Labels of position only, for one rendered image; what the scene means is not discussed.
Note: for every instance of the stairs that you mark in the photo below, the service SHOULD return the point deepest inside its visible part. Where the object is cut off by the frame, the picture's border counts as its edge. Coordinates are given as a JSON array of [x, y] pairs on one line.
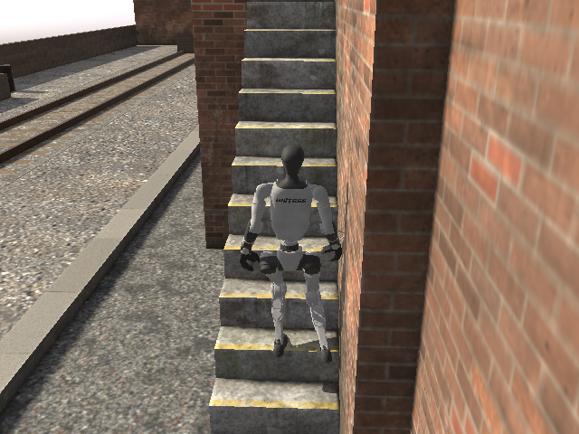
[[288, 97]]

